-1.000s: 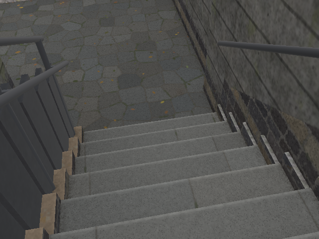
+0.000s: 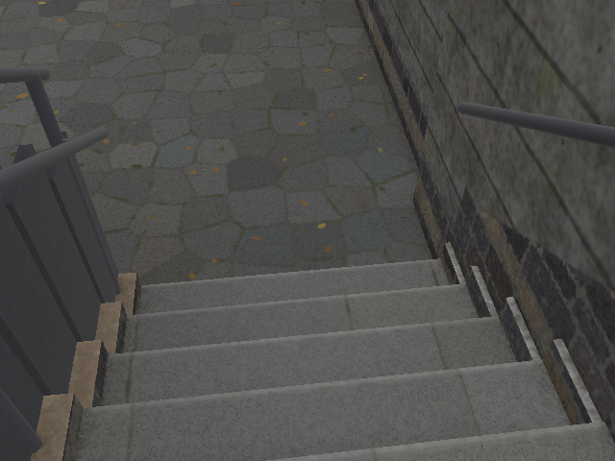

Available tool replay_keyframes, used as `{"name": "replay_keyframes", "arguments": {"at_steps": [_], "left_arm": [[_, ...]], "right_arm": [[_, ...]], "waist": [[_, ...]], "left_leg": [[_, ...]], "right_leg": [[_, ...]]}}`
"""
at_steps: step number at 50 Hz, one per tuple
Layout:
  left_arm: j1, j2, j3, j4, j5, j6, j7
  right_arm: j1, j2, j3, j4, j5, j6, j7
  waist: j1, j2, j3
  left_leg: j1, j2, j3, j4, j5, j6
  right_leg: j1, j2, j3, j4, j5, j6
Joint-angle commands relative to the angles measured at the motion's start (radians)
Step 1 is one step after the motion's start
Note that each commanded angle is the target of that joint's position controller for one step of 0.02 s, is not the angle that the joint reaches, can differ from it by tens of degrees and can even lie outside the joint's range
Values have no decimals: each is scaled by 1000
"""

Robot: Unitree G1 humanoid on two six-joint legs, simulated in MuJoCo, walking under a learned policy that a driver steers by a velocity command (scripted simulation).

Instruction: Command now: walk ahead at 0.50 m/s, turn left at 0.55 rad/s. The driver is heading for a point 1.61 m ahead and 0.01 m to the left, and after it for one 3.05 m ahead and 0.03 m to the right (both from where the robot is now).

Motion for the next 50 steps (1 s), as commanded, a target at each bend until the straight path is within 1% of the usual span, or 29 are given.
{"name": "replay_keyframes", "arguments": {"at_steps": [1,4,5,6,7,8,10,11,13,16,18,20,25,27,30,31,33,36,37,39,40,41,42,43,44,45,46,47,50], "left_arm": [[20,24,8,-97,-14,-4,0],[168,129,52,-64,-32,-12,16],[343,178,78,21,-47,-19,24],[665,241,123,138,-36,-42,20],[623,293,133,88,-22,-39,-13],[558,279,136,51,7,-24,-38],[384,186,118,28,-33,-13,-20],[303,48,73,27,-8,-20,-5],[311,-65,41,81,-13,-70,35],[330,25,38,135,-3,-130,62],[384,141,61,184,4,-118,53],[386,146,58,202,4,-106,38],[593,61,34,295,-10,-77,53],[763,-30,16,378,3,-74,101],[796,-74,4,361,-30,-75,122],[662,-108,-11,279,-39,-76,120],[521,68,32,235,15,-73,59],[421,170,83,211,-40,-86,56],[409,182,94,229,-45,-71,57],[533,160,100,309,-6,-8,-14],[698,-7,89,327,-33,13,-62],[664,-6,87,263,-45,-3,-80],[443,80,106,175,-80,-2,-77],[342,77,95,121,-93,-7,-63],[314,19,69,79,-102,-29,-29],[345,-2,92,188,-123,51,83],[321,30,95,177,-91,71,133],[366,13,97,201,-89,87,151],[298,-35,67,175,-101,85,129]], "right_arm": [[-54,-187,-26,-82,-40,20,41],[-66,-220,-38,-119,14,19,38],[-99,-240,-36,-121,10,32,61],[-28,-170,-15,-106,-9,24,100],[270,-30,-9,-42,29,18,119],[226,-143,-24,-106,53,29,129],[-136,-181,-31,-237,43,60,72],[-83,-112,-3,-210,29,78,59],[-51,-66,7,-181,0,94,85],[-200,-138,-25,-181,-16,81,131],[-161,-143,-29,-182,-14,78,138],[-252,-201,-48,-224,-13,66,110],[-448,-147,-20,-286,-36,62,68],[-528,-98,4,-280,-30,61,65],[-623,-106,2,-265,-37,60,85],[-646,-124,13,-252,-19,59,99],[-610,-142,2,-270,3,98,115],[-574,-237,-44,-272,-33,101,92],[-436,-249,-56,-218,-46,92,81],[29,-329,-135,-18,-33,76,41],[151,-393,-146,7,-26,84,33],[176,-396,-145,21,0,86,41],[75,-371,-139,-14,16,82,50],[-16,-350,-129,-28,40,76,62],[-193,-237,-88,-74,33,62,70],[-251,-183,-80,-78,134,79,-17],[-240,-197,-72,-72,132,63,-35],[-231,-214,-73,-60,105,50,-45],[-339,-185,-46,-66,110,52,-63]], "waist": [[124,107,134],[175,17,204],[241,37,169],[288,-1,19],[132,-234,-265],[185,-122,-284],[216,19,-30],[121,103,78],[47,15,226],[138,-44,167],[94,-10,111],[106,17,85],[213,-16,110],[308,-32,120],[325,-44,155],[310,77,172],[215,-33,212],[177,-7,233],[139,-5,202],[8,132,11],[79,310,-296],[81,240,-456],[57,169,-286],[90,108,-208],[151,13,-99],[176,-19,16],[175,-88,125],[206,-3,118],[257,131,19]], "left_leg": [[-665,134,-290,-204,166,142],[-336,122,-362,54,322,100],[-252,110,-354,275,426,65],[-365,74,-288,607,575,-3],[-714,8,-93,1143,-83,-42],[-915,33,-56,1266,-61,-49],[-1099,155,-23,1154,184,-101],[-918,257,-89,920,432,-55],[-695,345,-30,595,685,-12],[-444,310,61,268,969,-26],[-528,288,-6,316,977,-26],[-655,280,-14,269,855,-33],[-906,284,33,236,588,-49],[-1258,335,-117,15,808,-91],[-1120,360,45,-132,988,-103],[-713,377,84,-439,1310,-93],[-118,281,175,-258,1326,-72],[-22,257,173,-442,1070,-76],[68,265,158,-606,1116,-59],[602,278,233,-763,1445,3],[1086,453,34,-362,2007,186],[1175,590,-108,-275,2226,292],[962,612,-104,-340,2144,284],[740,618,-59,-397,1911,257],[439,637,-64,-447,1710,231],[233,654,-142,-594,1437,246],[16,588,-96,-626,1308,189],[-45,583,-82,-612,1394,192],[-167,450,110,-616,1449,99]], "right_leg": [[626,60,-121,94,71,-19],[675,84,-117,-357,-166,-43],[788,41,-82,-515,-71,-72],[1138,-77,-51,-357,57,-190],[1501,-295,57,121,819,-434],[1459,-380,197,85,775,-487],[993,-385,307,-193,-290,-403],[697,-315,157,-255,-447,-311],[299,-167,16,-356,-482,-218],[90,-101,-85,-401,-664,-242],[237,-151,-11,-264,-515,-254],[427,-198,19,-202,-316,-270],[723,-215,116,-99,-343,-320],[1097,-233,202,15,-425,-283],[912,-166,121,82,-432,-263],[576,-68,-58,58,-638,-204],[53,-87,-101,-60,-752,-181],[261,-99,-130,139,-789,-103],[357,-98,-123,321,-684,-68],[353,12,-188,781,-675,-2],[80,110,-139,1218,-1244,39],[-5,109,-55,1352,-1310,59],[-176,81,-112,1441,-1290,67],[-203,33,-114,1361,-1250,43],[-131,-25,-28,1139,-1146,15],[-19,44,-12,1030,-1092,9],[82,42,49,833,-828,-9],[159,64,42,783,-774,-27],[474,85,-38,295,-495,-6]]}}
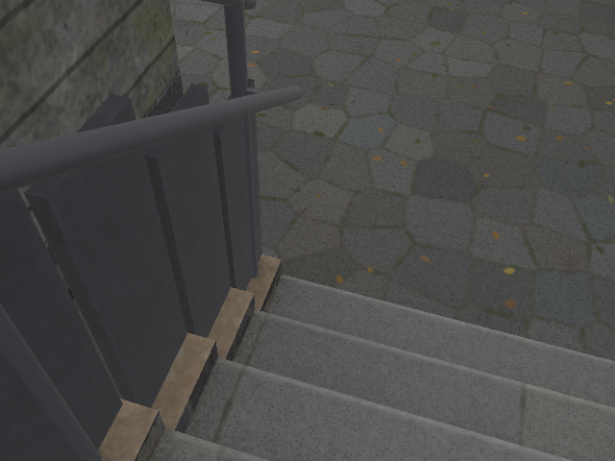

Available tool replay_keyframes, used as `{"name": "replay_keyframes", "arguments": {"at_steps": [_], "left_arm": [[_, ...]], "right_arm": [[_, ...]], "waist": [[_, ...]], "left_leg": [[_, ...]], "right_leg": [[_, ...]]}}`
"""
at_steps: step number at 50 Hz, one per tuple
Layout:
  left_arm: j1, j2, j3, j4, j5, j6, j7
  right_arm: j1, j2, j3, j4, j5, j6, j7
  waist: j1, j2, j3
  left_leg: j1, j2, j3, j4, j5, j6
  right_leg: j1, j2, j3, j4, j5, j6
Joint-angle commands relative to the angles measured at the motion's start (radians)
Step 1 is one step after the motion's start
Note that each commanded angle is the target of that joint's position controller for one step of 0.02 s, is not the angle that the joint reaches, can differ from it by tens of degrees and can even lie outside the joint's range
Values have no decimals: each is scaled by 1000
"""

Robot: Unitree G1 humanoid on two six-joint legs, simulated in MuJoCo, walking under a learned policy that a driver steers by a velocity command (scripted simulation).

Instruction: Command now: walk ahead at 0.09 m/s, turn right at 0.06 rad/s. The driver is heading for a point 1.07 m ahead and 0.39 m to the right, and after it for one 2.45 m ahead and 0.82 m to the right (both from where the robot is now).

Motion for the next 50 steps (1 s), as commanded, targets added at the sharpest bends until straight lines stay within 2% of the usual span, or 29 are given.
{"name": "replay_keyframes", "arguments": {"at_steps": [1,2,3,4,5,6,7,9,12,13,15,16,17,18,19,20,22,23,25,29,32,36,40,44,46,47,48,49,50], "left_arm": [[561,-70,-35,142,14,-21,-121],[658,-12,-11,182,27,-63,-170],[623,38,11,146,26,-83,-177],[517,87,32,91,16,-96,-170],[261,141,52,-25,11,-103,-132],[79,144,38,-102,24,-88,-86],[-69,90,18,-172,36,-65,-29],[-130,-10,-27,-190,15,-42,11],[33,7,-27,-128,35,-27,9],[96,2,-24,-105,41,-32,1],[202,-11,4,-81,15,-54,-13],[267,36,37,-65,1,-67,-9],[391,183,68,-65,27,-97,7],[499,227,82,-52,110,-122,-39],[475,205,92,-51,112,-138,-73],[394,167,89,-65,85,-130,-96],[182,137,85,-144,4,-98,-111],[144,120,79,-172,15,-95,-116],[110,101,60,-211,48,-98,-111],[240,126,51,-174,40,-113,-108],[262,140,52,-173,21,-113,-111],[267,173,61,-183,17,-106,-96],[241,169,72,-190,2,-110,-106],[153,150,79,-179,12,-92,-116],[145,60,52,-168,42,-96,-114],[258,-21,34,-161,16,-108,-120],[215,25,45,-170,27,-118,-112],[188,48,53,-146,30,-116,-95],[215,66,55,-114,39,-108,-80]], "right_arm": [[-117,-26,40,-71,-122,-44,86],[-214,-64,28,-92,-140,-53,123],[-267,-127,20,-112,-118,-55,128],[-262,-163,11,-91,-100,-46,123],[-181,-254,-24,-79,-62,-38,103],[-46,-290,-57,-57,-43,-29,56],[117,-281,-82,-21,-28,-22,5],[291,-182,-86,-12,-33,-9,-56],[72,-171,-103,-115,-43,-18,-54],[-59,-210,-120,-166,-66,-20,-48],[-131,-205,-125,-179,-102,-36,-51],[-109,-148,-110,-169,-101,-43,-54],[-143,-62,-91,-270,-95,-48,-38],[-282,-70,-88,-333,-42,-36,-30],[-342,-49,-84,-348,-10,-26,-23],[-322,-99,-100,-350,-11,-19,-34],[-159,-126,-99,-278,-76,-10,-44],[-99,-113,-90,-262,-94,-8,-32],[-89,-90,-79,-271,-87,0,7],[-126,-101,-63,-319,-68,12,15],[-223,-84,-36,-353,-87,39,-4],[-241,-52,-12,-360,-79,49,-9],[-228,-53,-3,-340,-97,23,13],[-148,-26,10,-315,-45,-15,38],[83,-76,-17,-261,-72,-35,53],[276,-240,-65,-219,-112,-57,60],[280,-220,-67,-187,-140,-38,91],[175,-166,-54,-197,-116,-27,115],[59,-72,-29,-215,-85,-26,123]], "waist": [[254,260,16],[265,150,-6],[263,116,-26],[225,94,-8],[136,80,2],[-3,113,-33],[-129,139,-52],[-214,159,-71],[-107,114,-119],[-51,120,-119],[3,117,-159],[35,53,-179],[67,-220,-307],[179,-45,-231],[191,8,-133],[131,-30,-129],[-21,-46,-166],[-50,-43,-165],[-54,-33,-143],[-16,-68,-161],[40,-72,-161],[70,-85,-149],[94,-77,-94],[39,-53,-87],[-45,45,-115],[-76,260,-104],[-72,112,-14],[-23,15,23],[21,14,-33]], "left_leg": [[-457,231,-75,-119,651,54],[-551,237,-73,-65,561,26],[-572,260,-108,-29,484,23],[-519,305,-152,-21,399,45],[-235,359,-232,-62,240,85],[14,406,-336,-53,196,166],[231,480,-464,-79,128,260],[438,567,-652,-139,201,355],[165,474,-410,-150,256,228],[43,404,-263,-135,268,178],[-40,358,-107,-47,192,86],[-110,310,-39,110,116,25],[-368,109,126,515,-469,-106],[-624,9,-143,604,-564,-120],[-756,-32,-289,658,-502,-119],[-787,-29,-301,727,-434,-109],[-624,38,-216,785,-259,-132],[-508,40,-202,824,-143,-145],[-426,7,-172,903,-4,-164],[-433,23,-161,861,-68,-208],[-533,46,-188,712,-136,-235],[-466,26,-166,536,-193,-225],[-328,16,-147,358,-307,-185],[48,-57,-79,15,-146,-125],[380,43,-244,-24,-103,-30],[550,317,-738,-169,98,274],[599,460,-906,-229,140,384],[529,448,-818,-233,140,355],[447,357,-663,-209,122,293]], "right_leg": [[476,-28,-47,-29,360,41],[603,-21,-32,61,381,75],[599,5,-47,138,276,92],[528,8,-35,160,158,95],[234,-26,-36,-148,-103,110],[80,-43,-48,-233,-174,94],[-113,-46,-49,-242,-225,81],[-322,-49,-10,-271,-271,81],[7,-21,-119,-357,-233,44],[167,21,-194,-427,-190,29],[412,77,-242,-631,51,-24],[573,87,-196,-744,270,-80],[867,-227,217,-774,961,-325],[954,-357,426,-795,1039,-432],[944,-361,392,-768,1126,-421],[892,-343,320,-729,1141,-388],[618,-242,160,-730,1027,-303],[455,-180,118,-749,923,-245],[268,-127,78,-739,843,-215],[288,-155,201,-710,725,-308],[426,-185,333,-686,582,-329],[411,-172,455,-707,486,-358],[316,-115,560,-844,-268,-356],[184,-67,515,-798,-318,-359],[-52,33,417,-483,-294,-277],[-368,266,246,-101,-298,-148],[-674,214,297,28,-261,-126],[-717,153,312,99,-122,-109],[-641,103,250,158,-13,-79]]}}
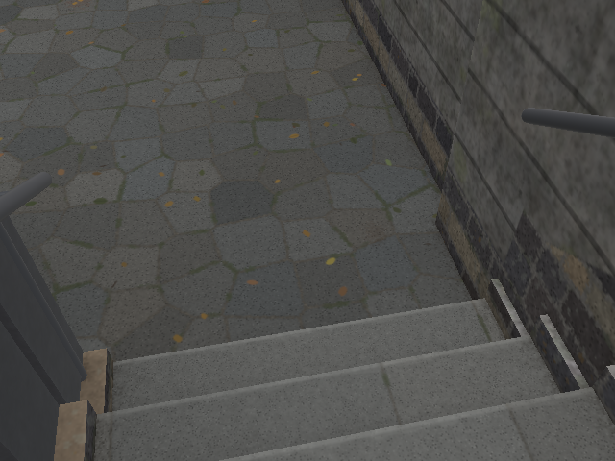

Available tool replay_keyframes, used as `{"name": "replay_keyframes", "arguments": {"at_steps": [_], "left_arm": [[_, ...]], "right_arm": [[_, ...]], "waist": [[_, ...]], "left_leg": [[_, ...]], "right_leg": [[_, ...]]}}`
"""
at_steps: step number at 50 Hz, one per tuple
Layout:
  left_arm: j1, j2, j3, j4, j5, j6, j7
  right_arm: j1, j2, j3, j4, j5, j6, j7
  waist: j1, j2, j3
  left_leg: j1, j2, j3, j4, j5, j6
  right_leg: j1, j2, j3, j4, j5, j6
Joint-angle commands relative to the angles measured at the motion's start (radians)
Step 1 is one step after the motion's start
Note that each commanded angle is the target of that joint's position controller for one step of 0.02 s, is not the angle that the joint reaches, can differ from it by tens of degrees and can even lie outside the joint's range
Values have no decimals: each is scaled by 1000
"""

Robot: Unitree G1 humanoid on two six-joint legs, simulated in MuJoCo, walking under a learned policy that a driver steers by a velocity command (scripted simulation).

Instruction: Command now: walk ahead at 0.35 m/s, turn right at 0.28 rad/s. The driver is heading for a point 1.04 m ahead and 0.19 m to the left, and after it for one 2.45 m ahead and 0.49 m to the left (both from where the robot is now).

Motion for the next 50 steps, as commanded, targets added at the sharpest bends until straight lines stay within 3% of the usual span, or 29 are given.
{"name": "replay_keyframes", "arguments": {"at_steps": [1,2,5,7,10,13,18,21,22,23,24,25,26,27,28,29,30,31,32,34,35,39,40,42,46,47,48,49,50], "left_arm": [[26,57,1,-12,28,-5,17],[14,28,-17,-3,42,4,-3],[-17,-8,-49,7,48,11,-76],[-135,-15,-71,-26,52,10,-71],[-288,13,-77,-48,46,-5,-36],[-261,6,-85,-52,57,8,-51],[-432,11,-100,-118,46,22,-41],[-318,6,-94,-66,44,25,-45],[-92,63,-64,22,32,19,-34],[61,93,-30,111,-74,26,21],[179,151,-17,160,-76,18,44],[229,161,-11,157,-71,23,45],[246,140,-3,156,-89,30,34],[307,211,3,173,74,14,-25],[185,162,7,153,89,20,-42],[66,87,-20,112,93,12,-38],[19,-22,-51,96,86,-1,-27],[23,-58,-59,87,39,-20,-9],[-20,104,-14,130,-106,-6,49],[-2,130,1,119,-73,3,60],[56,59,-4,157,-85,-5,69],[31,32,-22,150,-70,-8,82],[182,-58,-80,200,128,-36,36],[327,-39,-83,243,90,-42,36],[234,42,-80,222,64,-16,36],[196,76,-72,207,58,-4,31],[145,124,-62,209,77,10,6],[120,161,-50,213,87,18,-36],[243,86,-32,224,51,20,-68]], "right_arm": [[11,22,1,10,24,-4,18],[-5,76,14,18,23,-10,0],[76,-32,-3,87,-11,-24,-57],[218,6,20,189,-36,-41,-80],[343,40,44,227,15,-67,-109],[257,-39,42,210,4,-35,-53],[362,-23,41,274,35,-30,-61],[285,-62,27,275,-3,-2,-24],[238,-68,25,276,-6,4,-9],[278,-82,-12,290,80,42,-81],[338,-57,-20,294,77,53,-95],[451,-3,-19,269,123,53,-124],[369,-55,-22,226,109,46,-134],[255,30,32,145,12,11,-3],[163,-21,7,129,36,-16,16],[149,-11,8,153,19,-30,7],[116,19,14,164,-13,-35,-5],[97,-12,3,186,-25,-25,-2],[80,-79,-35,144,23,33,-47],[203,-30,-20,203,57,80,-61],[92,-59,-41,171,68,77,-61],[-124,-28,-39,115,47,54,-35],[-63,39,23,147,-60,35,7],[-236,5,20,65,-50,28,19],[-269,-62,12,39,-39,34,11],[-205,-84,0,79,-24,25,1],[29,-107,-20,166,-8,19,-3],[308,-200,-73,256,3,4,-6],[564,-284,-99,333,-22,20,-1]], "waist": [[28,58,97],[29,47,98],[8,71,119],[-59,30,130],[-126,67,161],[-71,94,208],[-157,49,267],[-101,40,241],[-7,-8,222],[37,28,196],[25,-108,71],[-14,-170,-128],[52,-132,-221],[129,-169,-231],[81,4,45],[19,112,153],[-37,53,215],[-37,-8,202],[-104,-132,188],[-140,-143,70],[-106,-86,130],[-60,-39,175],[4,68,305],[68,40,296],[49,-1,313],[22,33,306],[-78,54,261],[-205,113,179],[-232,358,-68]], "left_leg": [[339,325,-413,-237,385,216],[227,263,-298,-223,444,161],[-102,195,-162,-206,424,157],[93,225,-222,-141,366,149],[144,198,-199,-45,339,106],[-281,187,-201,-44,192,138],[142,251,-373,150,262,186],[-7,235,-329,277,318,170],[-54,190,-262,459,328,142],[-72,93,-111,782,406,111],[-286,-18,-45,1153,-272,76],[-593,16,-85,1378,-514,27],[-730,64,-78,1399,-460,18],[-783,91,-115,1410,-318,-5],[-873,129,-138,1233,-128,-1],[-731,188,-170,926,101,14],[-607,232,-179,745,231,33],[-487,241,-149,503,366,25],[-362,174,-91,466,266,-57],[-174,135,-26,541,375,-70],[-335,174,-106,423,622,-53],[-178,140,-86,126,989,-25],[-367,239,-181,54,968,-43],[-441,239,-136,-102,867,-32],[-159,205,-74,-133,688,-12],[-56,181,-23,-199,676,-18],[201,170,-1,-259,794,-16],[498,121,58,-252,754,10],[880,250,-56,-2,1281,199]], "right_leg": [[-591,-137,9,189,223,50],[-492,-176,-46,135,296,52],[-266,-221,-205,142,466,57],[-442,-283,-125,-68,660,73],[-436,-294,-183,-452,964,89],[24,-232,-263,-384,958,78],[-186,-252,-223,-679,665,108],[233,-268,-219,-739,619,65],[444,-253,-274,-860,719,58],[585,-226,-339,-940,781,69],[878,-349,-241,-827,1185,31],[1272,-536,-125,-382,1624,-29],[1301,-571,-59,-412,1412,-99],[1191,-580,44,-565,962,-264],[883,-552,73,-697,531,-245],[585,-495,-39,-742,445,-208],[358,-433,-44,-775,466,-201],[241,-410,-106,-831,499,-209],[232,-403,-85,-761,739,-166],[179,-382,-175,-679,895,-137],[250,-352,-144,-631,600,-112],[116,-305,-159,-537,75,-55],[197,-404,-125,-511,13,-123],[363,-415,-70,-437,21,-130],[270,-436,-104,-368,122,-61],[265,-411,-154,-273,151,-40],[195,-396,-208,-81,200,-3],[100,-300,-287,231,296,29],[-99,-122,-391,839,-280,111]]}}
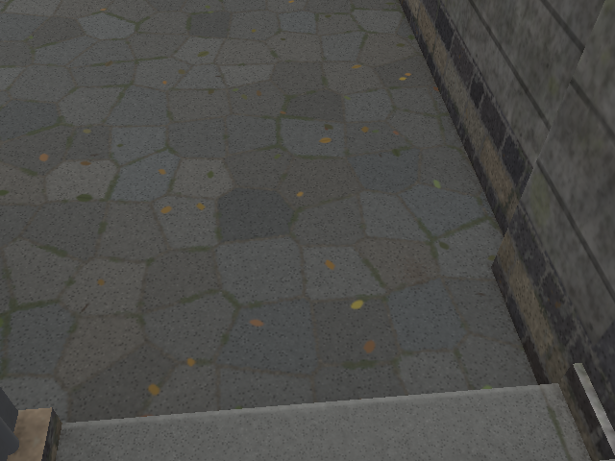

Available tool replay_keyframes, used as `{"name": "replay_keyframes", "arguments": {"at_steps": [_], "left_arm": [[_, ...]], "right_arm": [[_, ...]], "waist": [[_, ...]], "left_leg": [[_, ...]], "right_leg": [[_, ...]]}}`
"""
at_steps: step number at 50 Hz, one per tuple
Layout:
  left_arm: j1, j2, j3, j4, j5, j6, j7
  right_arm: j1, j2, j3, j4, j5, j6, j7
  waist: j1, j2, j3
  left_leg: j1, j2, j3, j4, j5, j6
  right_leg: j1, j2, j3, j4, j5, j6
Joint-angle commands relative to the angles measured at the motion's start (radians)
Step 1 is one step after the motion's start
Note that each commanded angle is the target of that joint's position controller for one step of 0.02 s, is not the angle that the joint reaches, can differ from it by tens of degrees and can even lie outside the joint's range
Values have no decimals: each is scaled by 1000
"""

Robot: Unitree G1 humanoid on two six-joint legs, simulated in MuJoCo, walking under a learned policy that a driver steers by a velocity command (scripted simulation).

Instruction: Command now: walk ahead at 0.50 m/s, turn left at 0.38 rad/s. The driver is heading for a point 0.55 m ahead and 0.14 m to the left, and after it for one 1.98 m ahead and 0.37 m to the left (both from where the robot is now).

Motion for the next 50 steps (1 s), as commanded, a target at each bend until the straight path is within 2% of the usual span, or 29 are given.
{"name": "replay_keyframes", "arguments": {"at_steps": [1,2,3,4,6,7,8,9,11,14,18,22,24,25,26,27,28,30,31,32,35,38,42,44,45,46,47,48,50], "left_arm": [[27,140,51,-106,-34,2,-91],[-185,178,54,-206,-68,-16,-78],[-266,165,51,-287,-96,-34,-42],[-242,160,48,-266,-93,-39,2],[-206,28,7,-235,-11,-35,47],[-230,9,-2,-235,5,-17,42],[-245,66,14,-218,4,-8,32],[-291,53,9,-230,-7,-2,18],[-225,69,-7,-234,-20,-17,-4],[-533,126,-16,-302,5,-13,11],[-490,95,-23,-372,-15,0,15],[-456,164,3,-366,-47,1,26],[33,246,58,-218,-59,-34,29],[188,343,96,-172,-40,-28,14],[121,365,107,-213,-2,-12,-20],[-6,335,119,-249,10,1,3],[-105,215,81,-245,-1,4,15],[-193,-6,8,-224,-12,-23,45],[-178,10,10,-191,-35,-53,58],[-242,21,7,-209,-46,-84,77],[-156,198,34,-131,-14,-97,73],[-180,259,48,-155,-45,-99,86],[-134,282,71,-217,-65,-76,123],[-433,404,112,-367,-43,-83,85],[-470,282,93,-446,-47,-84,45],[-525,236,74,-499,-109,-84,13],[-577,202,68,-510,-143,-71,27],[-499,194,65,-501,-127,-59,44],[-212,150,45,-363,-17,-9,50]], "right_arm": [[716,-343,-104,189,13,2,-2],[694,-324,-106,186,3,-6,-7],[552,-265,-91,154,40,-21,10],[457,-140,-54,162,32,-20,23],[181,58,27,78,-8,-38,-5],[154,15,20,73,-3,-55,-20],[189,70,41,85,36,-59,-29],[264,22,44,111,34,-61,-23],[327,-64,34,113,-1,-71,-19],[599,72,59,190,28,-82,-86],[367,-26,53,67,-8,-47,-25],[435,-66,25,77,19,-26,-33],[385,-40,32,34,15,-16,35],[583,114,49,52,48,-30,57],[594,23,36,0,79,-24,65],[364,-11,24,-121,78,-4,56],[279,7,38,-129,56,13,31],[339,28,35,-70,28,23,31],[302,58,33,-61,4,18,45],[323,43,29,-30,-12,16,71],[279,26,11,-24,22,5,109],[84,-90,-26,-121,11,-18,42],[-34,-78,-21,-205,4,-25,-10],[373,-202,-94,-77,34,-51,-37],[508,-318,-111,-64,53,-67,-67],[579,-253,-81,-73,13,-81,-56],[502,-228,-80,-64,33,-100,-48],[378,-174,-61,-78,67,-97,-31],[152,-14,6,-132,51,-55,-13]], "waist": [[-222,258,-340],[-290,112,-188],[-241,53,-109],[-172,-74,-6],[-7,-186,117],[-15,-40,139],[-55,-86,96],[-57,-1,70],[-30,-29,12],[-236,-97,35],[-94,6,38],[-135,-18,102],[45,-73,-108],[-28,-332,-362],[-10,-187,-373],[60,-132,-226],[18,-44,-104],[-138,15,102],[-141,-107,152],[-120,-92,119],[-141,-121,20],[-105,-125,18],[-70,-138,-43],[-311,-29,-143],[-348,344,-358],[-359,162,-329],[-322,-27,-104],[-204,-47,-92],[-19,-73,-76]], "left_leg": [[1053,169,-278,242,842,301],[950,226,-370,171,675,325],[784,322,-544,73,145,375],[514,336,-588,21,-149,341],[-108,173,-367,-48,-302,248],[-247,81,-316,-48,-359,254],[-347,30,-228,-66,-422,248],[-438,-4,-237,-36,-357,246],[-472,-28,-264,160,-145,245],[225,0,-525,407,-436,253],[-652,-121,-403,358,-695,192],[-146,-125,-557,638,-483,173],[-371,-194,-408,1123,-147,81],[-740,-299,-224,1690,-947,-13],[-977,-278,-168,1858,-960,-29],[-1171,-182,-145,1757,-868,-78],[-1150,-96,-196,1659,-675,-58],[-775,39,-186,1164,-259,9],[-620,39,-100,1073,-174,27],[-458,11,-62,825,61,23],[-250,-37,-26,932,133,-11],[-499,-14,-63,856,-202,-46],[-514,-46,31,710,-409,-54],[325,-197,157,595,-248,13],[634,45,-276,342,324,316],[636,212,-691,214,358,430],[402,235,-716,236,297,392],[259,215,-671,275,104,354],[-209,175,-474,325,-13,274]], "right_leg": [[-758,104,64,726,-23,-9],[-966,63,78,782,-28,-6],[-1136,28,144,723,87,-18],[-1116,-47,226,621,270,-52],[-758,-189,330,-4,705,-122],[-666,-163,257,-65,757,-126],[-510,-134,192,-320,928,-106],[-399,-101,129,-275,955,-73],[-331,-42,96,-159,937,-17],[-1022,-90,304,-669,1218,39],[-45,-11,88,-635,1213,-8],[-115,11,167,-1185,969,-48],[524,-112,126,-1101,1267,-177],[960,-353,255,-674,2063,-434],[945,-481,371,-642,2166,-523],[803,-556,516,-799,1626,-506],[533,-493,453,-873,1216,-403],[-107,-265,189,-1004,1032,-252],[-315,-175,123,-1023,1019,-205],[-490,-125,29,-1007,934,-221],[-522,-172,64,-900,1061,-192],[-178,-278,147,-791,1253,-176],[16,-305,154,-612,1500,-170],[-554,-187,9,-291,1429,-85],[-791,35,-44,229,258,50],[-992,90,197,162,-43,77],[-1031,49,276,104,9,88],[-1024,25,288,43,79,64],[-715,-43,266,-62,408,26]]}}
Velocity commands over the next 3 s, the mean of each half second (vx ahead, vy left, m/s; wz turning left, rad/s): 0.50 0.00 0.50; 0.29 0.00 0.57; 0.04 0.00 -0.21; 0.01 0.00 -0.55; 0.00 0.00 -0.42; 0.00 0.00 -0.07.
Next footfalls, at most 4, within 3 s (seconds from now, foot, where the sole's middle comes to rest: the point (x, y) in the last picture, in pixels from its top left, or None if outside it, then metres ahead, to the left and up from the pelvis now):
0.48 right None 0.40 -0.05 -0.98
0.86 left None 0.47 0.20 -0.98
1.28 right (304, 448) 0.71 0.05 -1.16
1.74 left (229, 457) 0.67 0.25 -1.16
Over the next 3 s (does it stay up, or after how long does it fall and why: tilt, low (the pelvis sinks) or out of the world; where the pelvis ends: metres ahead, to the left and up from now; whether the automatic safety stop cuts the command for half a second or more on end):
stays up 0.68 0.13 -0.40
